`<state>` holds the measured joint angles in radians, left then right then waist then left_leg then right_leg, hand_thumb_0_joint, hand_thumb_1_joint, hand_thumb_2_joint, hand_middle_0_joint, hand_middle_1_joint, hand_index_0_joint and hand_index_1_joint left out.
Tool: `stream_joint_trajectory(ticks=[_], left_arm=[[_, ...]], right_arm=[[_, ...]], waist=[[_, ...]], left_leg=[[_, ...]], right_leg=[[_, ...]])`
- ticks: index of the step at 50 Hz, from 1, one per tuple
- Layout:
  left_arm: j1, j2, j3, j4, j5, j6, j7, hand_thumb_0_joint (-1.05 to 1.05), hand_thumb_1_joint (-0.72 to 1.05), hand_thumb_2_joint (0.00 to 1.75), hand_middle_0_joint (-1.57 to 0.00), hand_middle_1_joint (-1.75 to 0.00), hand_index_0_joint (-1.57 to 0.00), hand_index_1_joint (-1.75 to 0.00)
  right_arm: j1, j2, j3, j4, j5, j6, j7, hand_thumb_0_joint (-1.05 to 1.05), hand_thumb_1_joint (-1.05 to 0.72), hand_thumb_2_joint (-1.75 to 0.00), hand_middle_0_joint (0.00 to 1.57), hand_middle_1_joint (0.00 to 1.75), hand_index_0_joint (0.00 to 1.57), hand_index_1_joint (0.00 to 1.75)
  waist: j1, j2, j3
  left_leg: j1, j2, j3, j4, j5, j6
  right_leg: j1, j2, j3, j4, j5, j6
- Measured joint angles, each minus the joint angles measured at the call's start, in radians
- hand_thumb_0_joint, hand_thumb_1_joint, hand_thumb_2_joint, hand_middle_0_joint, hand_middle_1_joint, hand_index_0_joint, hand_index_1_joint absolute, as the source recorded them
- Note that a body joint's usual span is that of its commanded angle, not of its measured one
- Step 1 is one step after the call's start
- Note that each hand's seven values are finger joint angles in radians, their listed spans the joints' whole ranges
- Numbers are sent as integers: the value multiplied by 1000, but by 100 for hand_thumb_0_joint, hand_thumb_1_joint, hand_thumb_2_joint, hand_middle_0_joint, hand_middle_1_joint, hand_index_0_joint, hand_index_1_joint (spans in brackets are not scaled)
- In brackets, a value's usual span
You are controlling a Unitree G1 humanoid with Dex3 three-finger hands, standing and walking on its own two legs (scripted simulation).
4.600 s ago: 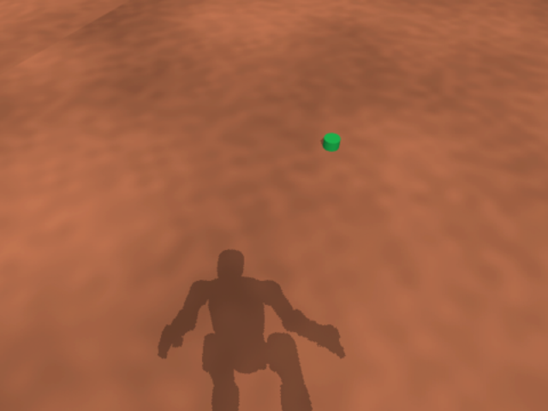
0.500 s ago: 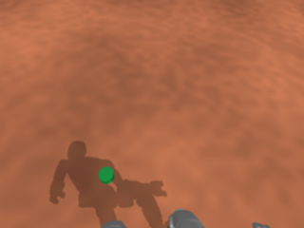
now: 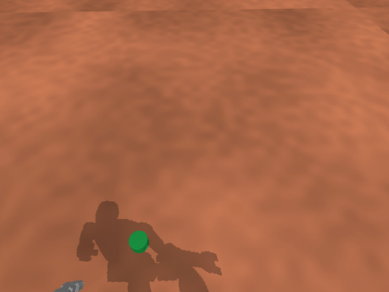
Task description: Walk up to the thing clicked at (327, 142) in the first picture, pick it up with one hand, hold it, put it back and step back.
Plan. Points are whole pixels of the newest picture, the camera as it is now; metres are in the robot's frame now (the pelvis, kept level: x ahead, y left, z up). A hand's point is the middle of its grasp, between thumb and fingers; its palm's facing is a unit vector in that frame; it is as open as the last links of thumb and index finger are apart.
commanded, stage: walk up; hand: left
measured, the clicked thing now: (139, 241) +0.46 +0.27 -0.75
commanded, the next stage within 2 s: stand in 1.14 s
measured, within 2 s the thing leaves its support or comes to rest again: neither
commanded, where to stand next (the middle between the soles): +0.11 +0.00 m, yaw +1 degrees
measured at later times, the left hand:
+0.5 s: hand out of the picture +0.09 +0.26 -0.15, palm faces +0.01 -0.94 -0.34, open 7.4 cm
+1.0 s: hand out of the picture +0.11 +0.25 -0.15, palm faces +0.00 -0.95 -0.32, open 7.4 cm
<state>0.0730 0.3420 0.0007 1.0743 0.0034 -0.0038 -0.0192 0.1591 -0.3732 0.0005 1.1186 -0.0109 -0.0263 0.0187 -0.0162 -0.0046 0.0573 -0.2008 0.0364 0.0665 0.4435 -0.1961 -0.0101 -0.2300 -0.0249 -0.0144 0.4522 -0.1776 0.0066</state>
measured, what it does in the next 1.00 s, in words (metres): stands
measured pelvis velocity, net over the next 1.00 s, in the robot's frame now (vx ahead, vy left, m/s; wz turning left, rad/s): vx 0.03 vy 0.00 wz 0.01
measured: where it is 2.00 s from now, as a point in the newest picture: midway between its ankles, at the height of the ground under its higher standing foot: outside the picture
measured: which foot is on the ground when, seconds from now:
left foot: down 0.00-1.00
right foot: down 0.00-1.00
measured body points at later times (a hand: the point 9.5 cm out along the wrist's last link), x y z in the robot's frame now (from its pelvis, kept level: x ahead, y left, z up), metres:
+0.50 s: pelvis +0.02 +0.00 +0.01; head +0.03 +0.00 +0.46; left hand +0.09 +0.31 -0.13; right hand +0.12 -0.29 -0.13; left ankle +0.03 +0.13 -0.74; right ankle +0.04 -0.12 -0.74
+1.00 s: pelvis +0.03 +0.00 +0.01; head +0.03 +0.00 +0.46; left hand +0.11 +0.30 -0.13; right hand +0.11 -0.30 -0.12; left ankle +0.03 +0.13 -0.74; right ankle +0.04 -0.12 -0.74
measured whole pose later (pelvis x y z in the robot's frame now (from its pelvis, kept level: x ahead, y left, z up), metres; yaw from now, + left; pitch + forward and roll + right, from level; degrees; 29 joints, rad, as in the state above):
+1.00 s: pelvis +0.03 +0.00 +0.01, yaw +1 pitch -2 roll +0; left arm 0.08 0.33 0.01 1.16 0.01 0.00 -0.01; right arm 0.09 -0.35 -0.01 1.17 -0.01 -0.02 0.01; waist -0.01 0.00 0.04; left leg -0.10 0.03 0.05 0.31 -0.17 -0.01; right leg -0.12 -0.03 -0.03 0.31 -0.15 0.01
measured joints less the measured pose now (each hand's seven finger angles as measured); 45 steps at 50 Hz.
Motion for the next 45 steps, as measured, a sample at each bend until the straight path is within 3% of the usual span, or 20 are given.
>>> stream_joint_trajectory(ticks=[10,31,45], left_arm=[[-9,3,0,56,-6,7,-1,1,91,90,-20,-30,-20,-30],[19,-4,4,105,2,3,6,1,91,90,-20,-30,-20,-30],[10,-12,8,91,6,3,9,1,91,90,-20,-30,-20,-30]], right_arm=[[-23,-3,-3,41,-1,-7,-11,1,-91,-90,21,30,21,30],[-105,23,-9,40,5,1,-9,1,-91,-90,21,30,21,30],[-86,20,-15,47,4,6,-12,1,-91,-90,21,30,21,30]], waist=[[-2,-14,-6],[28,20,-11],[15,8,-14]], left_leg=[[39,-4,-2,-61,17,4],[81,-10,-12,-120,28,3],[97,-9,-11,-133,29,0]], right_leg=[[48,-2,-4,-77,25,7],[93,-6,-15,-130,29,11],[106,-4,-15,-138,26,9]])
